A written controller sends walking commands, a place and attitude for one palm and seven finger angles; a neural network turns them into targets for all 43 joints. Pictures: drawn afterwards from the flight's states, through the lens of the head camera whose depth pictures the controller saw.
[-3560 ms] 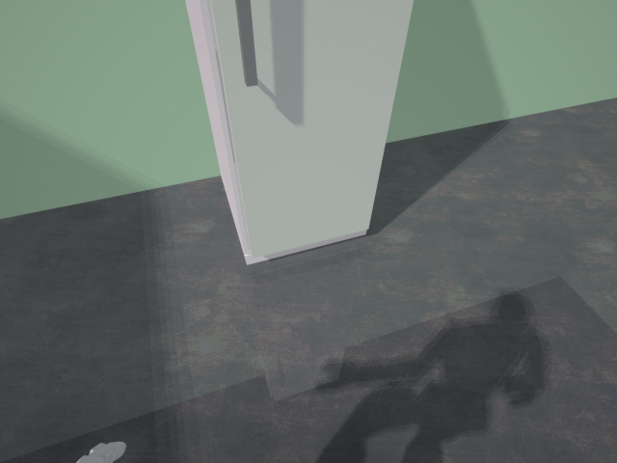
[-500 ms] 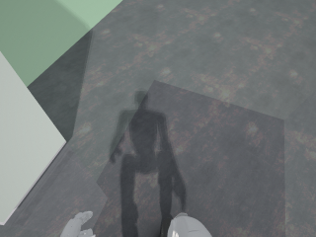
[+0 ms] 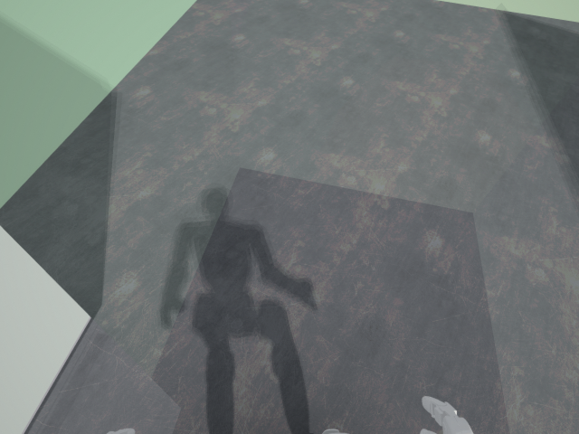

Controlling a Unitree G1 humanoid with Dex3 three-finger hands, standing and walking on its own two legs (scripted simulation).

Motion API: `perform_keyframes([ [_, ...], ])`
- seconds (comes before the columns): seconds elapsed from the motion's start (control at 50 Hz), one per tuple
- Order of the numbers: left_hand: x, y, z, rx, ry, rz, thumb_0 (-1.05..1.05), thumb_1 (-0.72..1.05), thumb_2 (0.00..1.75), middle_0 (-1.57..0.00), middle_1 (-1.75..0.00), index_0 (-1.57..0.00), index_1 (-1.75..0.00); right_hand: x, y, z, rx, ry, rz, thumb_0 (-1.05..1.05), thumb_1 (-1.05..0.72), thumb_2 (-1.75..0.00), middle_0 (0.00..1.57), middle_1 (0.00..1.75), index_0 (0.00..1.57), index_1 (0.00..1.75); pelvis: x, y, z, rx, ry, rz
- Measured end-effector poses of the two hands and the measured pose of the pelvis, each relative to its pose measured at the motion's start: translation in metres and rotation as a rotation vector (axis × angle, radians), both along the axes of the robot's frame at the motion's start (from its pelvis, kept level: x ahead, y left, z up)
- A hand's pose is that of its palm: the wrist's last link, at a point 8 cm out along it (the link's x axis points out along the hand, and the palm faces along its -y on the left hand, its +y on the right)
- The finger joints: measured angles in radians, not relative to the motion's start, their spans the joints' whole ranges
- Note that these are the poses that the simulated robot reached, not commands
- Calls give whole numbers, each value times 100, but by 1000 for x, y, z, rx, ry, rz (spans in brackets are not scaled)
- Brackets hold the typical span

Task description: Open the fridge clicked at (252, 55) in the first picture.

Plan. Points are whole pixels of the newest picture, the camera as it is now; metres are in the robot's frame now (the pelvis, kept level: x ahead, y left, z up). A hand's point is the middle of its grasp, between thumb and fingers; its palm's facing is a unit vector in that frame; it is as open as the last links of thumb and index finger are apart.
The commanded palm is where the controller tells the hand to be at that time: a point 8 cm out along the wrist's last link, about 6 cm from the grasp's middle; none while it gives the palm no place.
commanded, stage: walk to a spot facing it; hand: left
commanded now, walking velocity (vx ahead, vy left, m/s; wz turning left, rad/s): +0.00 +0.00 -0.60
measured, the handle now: out of the picture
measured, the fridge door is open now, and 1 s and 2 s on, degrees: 0 0 0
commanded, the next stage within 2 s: turn to face it in 1.30 s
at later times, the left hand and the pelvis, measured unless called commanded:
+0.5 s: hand (210, 401) +0.18 +0.14 -0.15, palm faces -0.35 -0.90 -0.27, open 7.4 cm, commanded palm none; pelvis +0.00 -0.01 +0.00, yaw -21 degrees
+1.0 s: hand (204, 396) +0.19 +0.15 -0.17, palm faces -0.50 -0.85 -0.18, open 7.4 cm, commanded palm none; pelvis +0.06 +0.00 +0.00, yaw -37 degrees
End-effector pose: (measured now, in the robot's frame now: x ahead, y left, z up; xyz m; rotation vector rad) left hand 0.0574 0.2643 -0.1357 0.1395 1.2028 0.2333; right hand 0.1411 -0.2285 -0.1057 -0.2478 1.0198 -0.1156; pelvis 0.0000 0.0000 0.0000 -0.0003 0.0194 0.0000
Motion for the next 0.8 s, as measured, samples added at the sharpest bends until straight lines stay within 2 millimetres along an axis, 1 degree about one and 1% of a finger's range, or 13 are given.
perform_keyframes([
  [0.06, 1, 11, -1, -13, 38, -41, 1, 90, 90, -20, -30, -20, -30, -22, 4, 10, -22, 29, -42, 0, -91, -90, 20, 30, 20, 30, 2, 10, 7, -14, -11, -51],
  [0.12, 4, 18, 2, -28, 70, -80, 1, 90, 90, -20, -30, -19, -30, -46, 4, 16, -38, 64, -102, 1, -90, -90, 20, 30, 20, 30, 4, 17, 13, -33, -15, -91],
  [0.18, 9, 19, 3, -38, 99, -121, 1, 91, 90, -20, -30, -19, -30, -70, 3, 18, -43, 98, -167, 1, -90, -90, 20, 30, 20, 30, 6, 22, 17, -44, -16, -132],
  [0.24, 20, 14, 3, -42, 121, -170, 1, 91, 90, -20, -30, -19, -30, -97, 0, 15, -36, 133, -239, 1, -90, -90, 20, 30, 20, 30, 7, 23, 17, -46, -15, -177],
  [0.28, 32, 7, 4, -42, 127, -211, 1, 91, 90, -19, -30, -19, -30, -117, -2, 11, -26, 161, -289, 1, -90, -90, 20, 30, 20, 30, 6, 21, 17, -43, -14, -207],
  [0.34, 56, -10, 5, -35, 115, -285, 1, 91, 90, -19, -30, -19, -30, -149, -7, 2, -3, 208, -366, 1, -90, -90, 20, 30, 20, 30, 5, 16, 14, -37, -12, -254],
  [0.4, 85, -34, 8, -17, 76, -369, 1, 91, 90, -19, -30, -19, -30, -183, -13, -12, 30, 255, -445, 1, -90, -90, 20, 30, 20, 30, 4, 6, 9, -24, -9, -301],
  [0.46, 116, -63, 11, 14, 2, -449, 1, 91, 90, -20, -30, -19, -30, -215, -23, -32, 69, 298, -512, 1, -90, -90, 20, 30, 20, 30, 2, -9, -2, -4, -7, -341],
  [0.5, 131, -79, 17, 32, -52, -486, 1, 91, 90, -20, -30, -19, -30, -230, -28, -41, 86, 335, -541, 1, -90, -90, 20, 30, 20, 30, 0, -15, -5, -13, -10, -359],
  [0.54, 140, -91, 25, 43, -88, -504, 1, 90, 90, -20, -30, -20, -30, -237, -31, -42, 93, 353, -563, 1, -91, -90, 20, 30, 20, 30, -1, -19, -2, -8, -17, -372],
  [0.6, 145, -101, 35, 55, -102, -522, 1, 90, 90, -20, -30, -20, -30, -233, -36, -36, 103, 324, -581, 1, -91, -90, 20, 30, 19, 30, -2, -25, 5, 3, -24, -409],
  [0.7, 144, -112, 38, 37, -83, -571, 1, 90, 90, -20, -30, -20, -30, -211, -45, -24, 103, 214, -595, 1, -91, -90, 20, 30, 19, 30, 0, -28, 13, 10, -28, -463],
  [0.8, 137, -108, 31, 3, -41, -591, 1, 90, 90, -20, -30, -20, -30, -183, -52, -11, 78, 129, -599, 1, -91, -90, 20, 30, 19, 30, 11, -24, 15, 2, -26, -514],
])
